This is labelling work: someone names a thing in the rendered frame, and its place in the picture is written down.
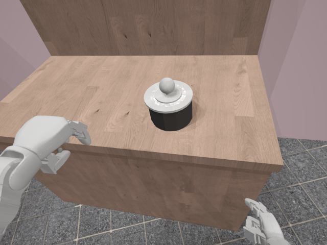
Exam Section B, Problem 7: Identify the right robot hand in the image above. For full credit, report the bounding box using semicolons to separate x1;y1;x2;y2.
243;198;284;245

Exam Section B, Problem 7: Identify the table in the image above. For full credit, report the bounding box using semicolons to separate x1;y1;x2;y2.
0;0;284;231

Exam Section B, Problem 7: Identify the left robot hand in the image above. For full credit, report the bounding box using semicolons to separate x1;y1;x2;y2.
13;115;91;174

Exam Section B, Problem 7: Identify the pot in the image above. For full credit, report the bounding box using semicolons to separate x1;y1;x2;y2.
149;101;192;131

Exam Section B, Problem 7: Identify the knob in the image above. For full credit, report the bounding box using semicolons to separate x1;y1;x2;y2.
159;78;175;94

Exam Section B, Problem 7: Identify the lid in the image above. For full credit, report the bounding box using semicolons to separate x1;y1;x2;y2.
144;80;193;113

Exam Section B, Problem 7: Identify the robot left forearm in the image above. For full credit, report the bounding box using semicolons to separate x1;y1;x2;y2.
0;145;42;241

